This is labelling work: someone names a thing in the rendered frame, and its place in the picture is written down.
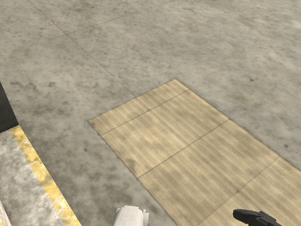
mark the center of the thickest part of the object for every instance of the right robot hand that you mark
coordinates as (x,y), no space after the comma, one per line
(253,218)

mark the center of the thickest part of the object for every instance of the left robot thigh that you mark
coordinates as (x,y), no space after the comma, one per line
(131,216)

